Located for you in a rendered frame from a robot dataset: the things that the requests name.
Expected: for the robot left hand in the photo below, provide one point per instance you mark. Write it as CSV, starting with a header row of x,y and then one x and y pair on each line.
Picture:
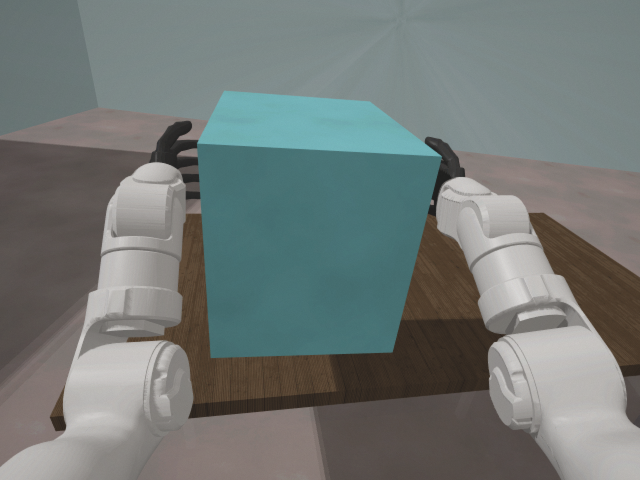
x,y
168,147

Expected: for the robot left upper arm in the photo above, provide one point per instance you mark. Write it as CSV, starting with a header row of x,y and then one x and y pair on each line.
x,y
121,400

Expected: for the left robot forearm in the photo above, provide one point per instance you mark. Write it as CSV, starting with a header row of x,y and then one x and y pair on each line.
x,y
137,293

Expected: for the right robot forearm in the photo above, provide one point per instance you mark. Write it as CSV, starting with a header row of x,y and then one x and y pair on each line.
x,y
519,291

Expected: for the table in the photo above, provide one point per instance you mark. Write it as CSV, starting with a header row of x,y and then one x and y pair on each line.
x,y
441,346

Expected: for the robot right hand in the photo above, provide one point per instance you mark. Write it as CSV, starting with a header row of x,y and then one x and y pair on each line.
x,y
449,167

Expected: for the carton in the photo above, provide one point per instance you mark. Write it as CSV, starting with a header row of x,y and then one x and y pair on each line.
x,y
313,210

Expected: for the robot right upper arm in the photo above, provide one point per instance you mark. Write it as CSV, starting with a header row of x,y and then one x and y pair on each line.
x,y
562,387

